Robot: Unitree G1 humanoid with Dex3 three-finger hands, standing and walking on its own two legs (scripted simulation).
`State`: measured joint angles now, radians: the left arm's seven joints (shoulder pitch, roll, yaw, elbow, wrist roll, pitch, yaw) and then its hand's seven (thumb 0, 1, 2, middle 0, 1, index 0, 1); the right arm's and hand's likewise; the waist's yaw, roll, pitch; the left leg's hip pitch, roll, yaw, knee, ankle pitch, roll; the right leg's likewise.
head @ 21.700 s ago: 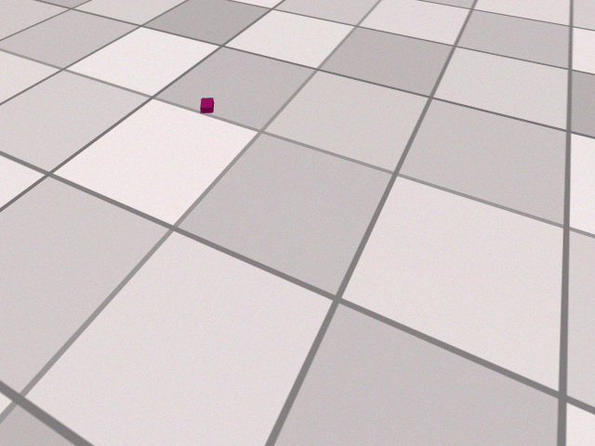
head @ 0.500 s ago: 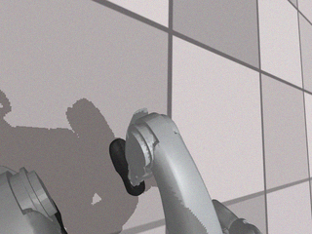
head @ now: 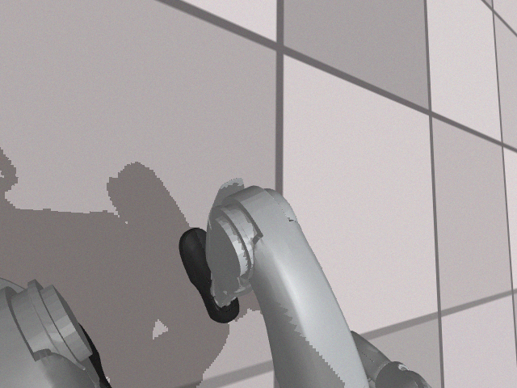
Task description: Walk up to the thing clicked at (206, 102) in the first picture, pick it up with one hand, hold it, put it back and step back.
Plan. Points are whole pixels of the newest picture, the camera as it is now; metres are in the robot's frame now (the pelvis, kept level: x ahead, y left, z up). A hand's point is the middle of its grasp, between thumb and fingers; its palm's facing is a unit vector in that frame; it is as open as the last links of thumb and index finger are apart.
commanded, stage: close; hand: left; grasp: from above
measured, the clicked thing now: out of the picture +0.49 +0.35 -0.29
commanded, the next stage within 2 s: settle in 0.68 s
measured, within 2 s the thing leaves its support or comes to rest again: leaves its support in 1.06 s
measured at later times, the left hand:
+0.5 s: hand out of the picture +0.47 +0.34 -0.26, palm faces -0.43 -0.18 -0.89, open 9.9 cm
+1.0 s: hand out of the picture +0.47 +0.34 -0.26, palm faces -0.43 -0.18 -0.88, open 9.7 cm
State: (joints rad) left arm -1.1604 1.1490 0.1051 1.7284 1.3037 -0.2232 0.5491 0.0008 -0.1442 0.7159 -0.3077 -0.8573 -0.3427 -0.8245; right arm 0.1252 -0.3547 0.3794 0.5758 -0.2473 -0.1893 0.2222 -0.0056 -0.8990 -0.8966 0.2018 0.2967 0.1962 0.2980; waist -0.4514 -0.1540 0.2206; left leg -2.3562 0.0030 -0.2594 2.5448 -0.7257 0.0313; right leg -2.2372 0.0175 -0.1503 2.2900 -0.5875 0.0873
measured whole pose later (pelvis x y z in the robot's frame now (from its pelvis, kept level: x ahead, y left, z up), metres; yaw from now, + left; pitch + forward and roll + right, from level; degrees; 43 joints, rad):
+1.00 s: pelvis +0.00 +0.00 +0.00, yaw +0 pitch +29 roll -17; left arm -1.15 1.16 0.15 1.67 1.30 -0.22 0.50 0.00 0.12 0.33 -0.72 -0.46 -0.74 -0.40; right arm 0.13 -0.37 0.36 0.57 -0.24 -0.17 0.20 -0.01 -0.91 -0.90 0.20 0.30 0.20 0.30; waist -0.45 -0.14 0.22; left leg -2.37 0.00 -0.26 2.54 -0.72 0.03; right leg -2.25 0.01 -0.15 2.29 -0.58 0.08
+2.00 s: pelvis +0.00 -0.01 +0.03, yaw +7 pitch +35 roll -11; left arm -1.05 0.86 0.08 1.30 1.20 -0.16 0.16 0.00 0.10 0.35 -0.75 -0.43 -0.76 -0.38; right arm 0.21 -0.32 0.14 0.61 -0.12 0.02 0.13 0.00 -0.90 -0.90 0.20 0.30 0.20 0.30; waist -0.30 0.02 0.00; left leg -2.34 -0.02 -0.15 2.39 -0.67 0.02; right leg -2.26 -0.03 -0.07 2.23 -0.59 0.06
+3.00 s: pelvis +0.02 -0.01 +0.30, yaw +13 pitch +22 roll -3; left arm -0.41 0.49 -0.11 0.73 0.98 -0.01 0.07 0.00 0.12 0.27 -0.76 -0.40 -0.78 -0.36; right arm 0.21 -0.24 -0.01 0.69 0.04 0.02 -0.04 0.00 -0.90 -0.89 0.20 0.30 0.20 0.30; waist -0.09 0.06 -0.16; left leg -1.30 0.03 -0.03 1.47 -0.56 0.01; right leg -1.30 -0.03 -0.01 1.40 -0.49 0.04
